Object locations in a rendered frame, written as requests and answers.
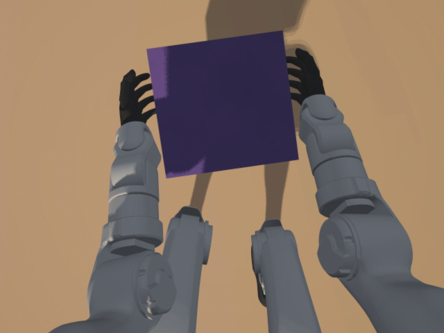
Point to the robot right upper arm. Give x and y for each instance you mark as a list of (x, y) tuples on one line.
[(371, 255)]

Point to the carton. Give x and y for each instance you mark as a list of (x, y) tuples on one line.
[(223, 104)]

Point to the robot right forearm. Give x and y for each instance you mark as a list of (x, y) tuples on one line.
[(341, 179)]

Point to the robot left forearm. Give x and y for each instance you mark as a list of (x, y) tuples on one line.
[(133, 217)]

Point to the robot right hand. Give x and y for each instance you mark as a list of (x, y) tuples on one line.
[(309, 75)]

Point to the robot left upper arm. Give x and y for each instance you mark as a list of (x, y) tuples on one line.
[(127, 295)]

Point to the robot left hand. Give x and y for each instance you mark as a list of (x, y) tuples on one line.
[(129, 108)]

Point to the robot left shin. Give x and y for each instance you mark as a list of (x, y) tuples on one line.
[(175, 221)]

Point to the right robot foot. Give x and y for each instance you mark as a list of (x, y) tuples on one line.
[(261, 296)]

